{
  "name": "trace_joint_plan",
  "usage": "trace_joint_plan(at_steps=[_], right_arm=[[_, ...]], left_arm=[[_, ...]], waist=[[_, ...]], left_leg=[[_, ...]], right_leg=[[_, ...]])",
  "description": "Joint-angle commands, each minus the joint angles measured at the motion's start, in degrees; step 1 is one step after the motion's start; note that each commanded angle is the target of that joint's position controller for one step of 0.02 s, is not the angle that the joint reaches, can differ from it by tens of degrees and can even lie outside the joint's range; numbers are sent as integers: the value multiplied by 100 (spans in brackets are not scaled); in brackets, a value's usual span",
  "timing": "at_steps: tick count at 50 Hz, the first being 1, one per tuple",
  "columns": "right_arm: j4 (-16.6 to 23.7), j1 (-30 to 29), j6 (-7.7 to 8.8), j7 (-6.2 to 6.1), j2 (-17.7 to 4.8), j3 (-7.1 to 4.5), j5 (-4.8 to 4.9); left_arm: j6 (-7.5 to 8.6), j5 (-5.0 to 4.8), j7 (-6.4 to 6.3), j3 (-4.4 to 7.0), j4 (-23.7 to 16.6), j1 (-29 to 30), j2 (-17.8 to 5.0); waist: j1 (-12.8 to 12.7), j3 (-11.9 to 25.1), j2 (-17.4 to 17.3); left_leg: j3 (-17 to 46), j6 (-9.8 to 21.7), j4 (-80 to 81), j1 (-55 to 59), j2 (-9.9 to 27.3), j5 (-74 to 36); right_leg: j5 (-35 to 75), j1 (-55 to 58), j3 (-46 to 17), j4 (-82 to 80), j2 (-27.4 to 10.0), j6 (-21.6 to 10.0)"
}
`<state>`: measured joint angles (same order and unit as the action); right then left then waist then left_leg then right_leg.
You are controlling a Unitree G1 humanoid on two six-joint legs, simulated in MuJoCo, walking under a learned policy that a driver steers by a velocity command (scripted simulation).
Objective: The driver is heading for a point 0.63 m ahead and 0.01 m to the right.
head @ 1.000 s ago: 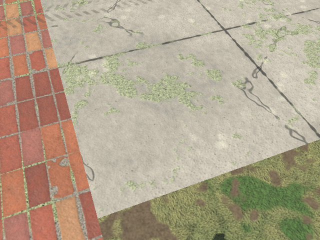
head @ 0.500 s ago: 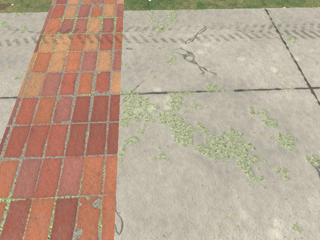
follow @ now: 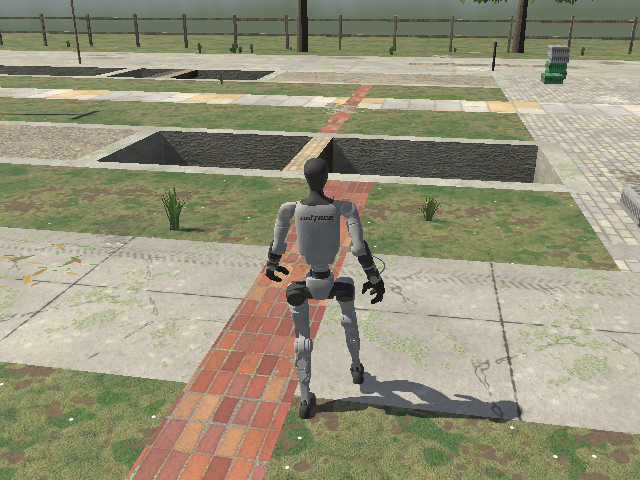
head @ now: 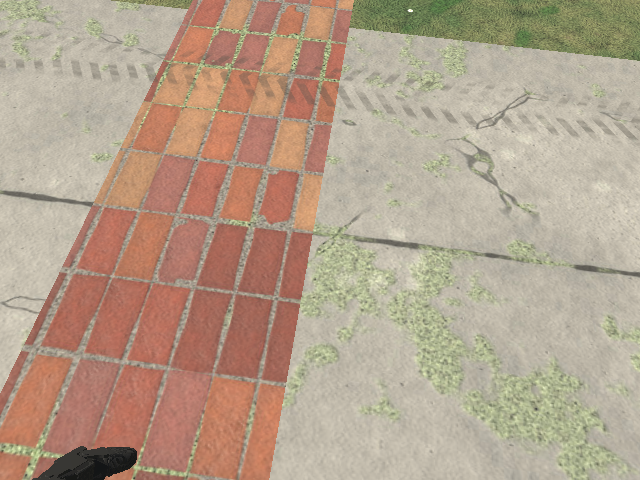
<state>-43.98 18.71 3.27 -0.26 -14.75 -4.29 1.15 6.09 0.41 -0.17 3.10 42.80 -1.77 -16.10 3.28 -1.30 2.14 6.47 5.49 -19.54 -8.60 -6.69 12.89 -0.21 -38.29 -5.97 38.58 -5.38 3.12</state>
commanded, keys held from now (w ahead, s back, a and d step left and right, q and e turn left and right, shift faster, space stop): w+q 0.10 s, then w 0.60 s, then w+e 0.02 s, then no key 0.28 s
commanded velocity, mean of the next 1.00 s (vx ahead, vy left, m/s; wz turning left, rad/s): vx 0.44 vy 0.00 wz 0.19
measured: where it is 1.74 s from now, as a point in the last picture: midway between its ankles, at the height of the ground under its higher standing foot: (276, 430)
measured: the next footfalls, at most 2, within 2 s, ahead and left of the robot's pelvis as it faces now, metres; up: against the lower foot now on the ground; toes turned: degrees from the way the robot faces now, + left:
right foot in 0.16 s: +0.28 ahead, -0.14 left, +0.00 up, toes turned +9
left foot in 0.66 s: +0.52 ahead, +0.17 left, +0.00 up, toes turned +10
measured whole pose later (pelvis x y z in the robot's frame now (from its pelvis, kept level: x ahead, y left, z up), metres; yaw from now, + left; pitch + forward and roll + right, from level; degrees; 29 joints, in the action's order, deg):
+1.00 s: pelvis +0.49 +0.06 +0.00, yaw +10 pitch +2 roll +2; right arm -46.5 17.0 3.6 0.3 -15.0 -2.7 -0.4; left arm 3.0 0.3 0.5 1.9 44.8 -6.1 -15.6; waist 3.1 -1.4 3.0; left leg -3.0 3.1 -17.4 -7.6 -3.6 11.8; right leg -3.0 -33.5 -2.1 38.0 -4.1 1.4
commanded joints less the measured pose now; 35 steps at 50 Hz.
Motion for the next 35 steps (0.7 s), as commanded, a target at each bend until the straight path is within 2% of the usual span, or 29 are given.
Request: trace_joint_plan(at_steps=[1,3,5,6,7,8,9,10,11,12,13,14,15,16,18,21,24,26,28,30,31,32,33,34,35], right_arm=[[302,198,33,-51,-957,-249,36],[295,279,-1,-76,-898,-237,51],[344,193,-38,-110,-927,-251,28],[376,87,-53,-115,-866,-228,11],[418,60,-40,-99,-660,-152,-21],[520,109,-19,-80,-366,-23,-125],[547,1148,50,-63,-22,75,72],[355,1154,68,-78,-587,11,156],[442,391,59,-69,-905,-64,120],[561,-78,59,-81,-878,-57,23],[661,-372,87,-70,-804,-61,-66],[689,-369,93,-38,-710,-63,-69],[679,-279,86,-16,-595,-42,-42],[669,-221,75,-2,-478,-13,-36],[783,-465,69,5,-343,51,-72],[909,-979,115,44,-228,135,-81],[1002,-1480,149,101,-242,149,-31],[1110,-1785,164,144,-292,138,5],[1217,-1985,185,192,-360,117,23],[1216,-1815,209,218,-493,61,13],[1091,-1379,211,202,-620,-18,-23],[858,-597,200,155,-881,-156,-63],[694,495,169,82,-1338,-285,-148],[611,686,134,103,-1765,-344,-163],[597,713,130,122,-1220,-219,-85]], left_arm=[[96,-73,52,53,-533,576,-338],[153,-85,106,107,-607,613,-504],[223,-97,142,174,-598,406,-650],[255,-84,142,217,-488,-4,-704],[289,-5,121,295,-350,-600,-863],[291,83,85,362,-266,-1506,-1159],[216,116,126,496,49,-2124,-1595],[194,-75,163,388,24,-2108,-1045],[156,-104,143,284,-58,-1796,-664],[106,-36,139,228,-113,-1466,-590],[75,-1,142,191,-90,-1272,-507],[78,42,137,144,-75,-1197,-420],[87,29,144,131,-36,-1203,-380],[99,-13,148,136,13,-1263,-402],[113,-67,133,189,102,-1378,-615],[49,-110,91,234,186,-1485,-814],[-15,-168,89,231,302,-1724,-898],[-63,-193,95,226,406,-1947,-931],[-119,-212,92,232,480,-2044,-984],[-182,-224,69,255,519,-1989,-1085],[-205,-236,52,248,512,-1902,-1100],[-208,-208,39,193,502,-1921,-961],[-176,-50,23,50,313,-1845,-641],[-43,-69,46,-129,190,-2440,-67],[41,-188,79,12,260,-2140,-686]], waist=[[94,167,-762],[63,202,-811],[-103,233,-974],[-330,352,-1040],[-593,762,-970],[-936,1577,-394],[-530,2179,1716],[-692,1856,1210],[-861,1045,562],[-770,626,94],[-658,292,18],[-493,225,133],[-409,242,281],[-369,276,339],[-392,209,303],[-538,156,223],[-728,51,258],[-830,-20,273],[-827,-89,315],[-610,-14,369],[-325,221,326],[23,728,189],[450,1596,-515],[97,2119,-2027],[307,1893,-1406]], left_leg=[[958,693,344,-462,1178,-1152],[1340,636,4,-53,1339,-932],[1673,560,-336,183,1471,-1023],[1636,474,-613,220,1408,-1310],[1404,304,-1315,74,1124,-1710],[931,80,-2879,-640,774,-898],[321,-337,-4759,-2776,-38,1858],[564,-379,-5543,-3573,346,1998],[509,-385,-5709,-3794,541,1454],[281,-384,-5554,-3620,745,1041],[211,-377,-5197,-3496,897,782],[148,-354,-4912,-3205,1061,633],[38,-358,-4661,-3012,1121,585],[-80,-381,-4430,-2940,1155,590],[-233,-452,-3819,-3014,1239,387],[-392,-503,-2719,-2848,1254,-510],[-567,-527,-1839,-2476,1087,-1212],[-610,-495,-1517,-2409,1008,-1272],[-626,-377,-1262,-2378,952,-1019],[-713,-214,-966,-1936,839,-764],[-848,-96,-738,-1231,695,-807],[-819,75,-701,-55,702,-862],[480,500,-849,1618,1863,-1075],[3015,1397,-212,3077,2995,-172],[3320,1341,123,2871,2887,618]], right_leg=[[577,856,343,-704,473,-15],[298,897,199,-1009,507,-123],[-220,1172,176,-1134,526,-285],[-228,1627,305,-1316,550,-415],[-155,2582,255,-1351,379,-629],[-311,4072,-676,-1209,-561,-1010],[-1388,5900,-3491,-1749,-1757,-2081],[-2793,5822,-4148,-2082,-1838,-2059],[-2786,5112,-3202,-2157,-1552,-1777],[-2127,4341,-2449,-2223,-1299,-1615],[-1434,3734,-1970,-2342,-1083,-1594],[-957,3372,-1570,-2466,-887,-1533],[-669,3207,-1328,-2576,-767,-1533],[-389,3135,-1136,-2654,-728,-1588],[47,3052,-853,-2841,-771,-1700],[234,2990,-370,-2979,-668,-1612],[175,2980,-33,-2945,-552,-1460],[119,3194,-58,-2854,-664,-1417],[162,3478,-139,-2701,-828,-1348],[664,3653,-126,-2370,-914,-1231],[1435,3609,56,-1863,-774,-1118],[1899,3304,332,-887,-488,-961],[504,2159,649,954,-146,-701],[-3051,15,601,2748,747,-408],[-3256,-687,32,3427,461,-444]])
